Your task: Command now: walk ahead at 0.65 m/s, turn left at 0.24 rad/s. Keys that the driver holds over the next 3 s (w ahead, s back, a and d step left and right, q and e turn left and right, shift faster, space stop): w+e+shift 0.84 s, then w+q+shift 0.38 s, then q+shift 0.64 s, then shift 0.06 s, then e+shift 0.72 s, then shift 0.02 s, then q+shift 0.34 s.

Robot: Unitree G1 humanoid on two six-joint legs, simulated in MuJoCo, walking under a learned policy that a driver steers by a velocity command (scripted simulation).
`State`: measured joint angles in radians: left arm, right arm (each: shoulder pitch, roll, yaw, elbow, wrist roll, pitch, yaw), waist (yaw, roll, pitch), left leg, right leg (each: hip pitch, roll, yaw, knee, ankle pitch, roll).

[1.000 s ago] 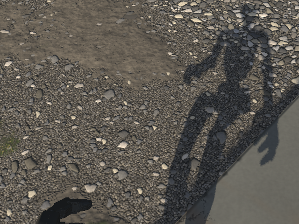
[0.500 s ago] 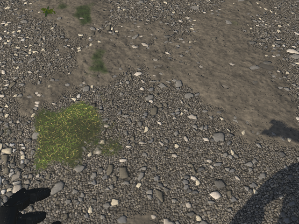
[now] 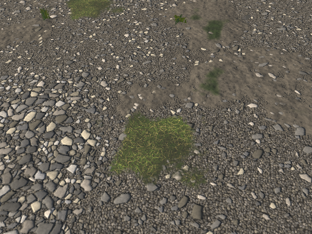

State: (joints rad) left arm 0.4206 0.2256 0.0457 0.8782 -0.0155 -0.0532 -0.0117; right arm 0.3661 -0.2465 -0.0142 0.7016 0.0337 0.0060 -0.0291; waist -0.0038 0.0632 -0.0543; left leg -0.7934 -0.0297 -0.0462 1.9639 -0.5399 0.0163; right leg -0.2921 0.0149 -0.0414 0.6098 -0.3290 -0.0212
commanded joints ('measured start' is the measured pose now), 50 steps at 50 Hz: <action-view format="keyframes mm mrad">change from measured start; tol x64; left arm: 1 24 82 0 0 51 -32 18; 50 -23 151 30 -54 16 -58 -9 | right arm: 1 -331 1 -1 -227 -113 1 48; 50 -257 -74 -15 -24 -52 -41 62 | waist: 1 18 -135 342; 50 26 -30 190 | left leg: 1 -440 69 -106 -254 218 27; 15 1197 438 -450 -1598 -218 14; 36 939 318 358 -1433 1644 -4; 40 -62 -15 101 -286 36 -43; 50 92 182 108 -943 481 13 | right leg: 1 -87 -259 442 -448 -490 -144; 23 -555 -129 99 695 187 -56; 37 71 96 -158 154 37 -244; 40 742 -255 829 -232 -255 -487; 50 111 -19 142 -505 497 -146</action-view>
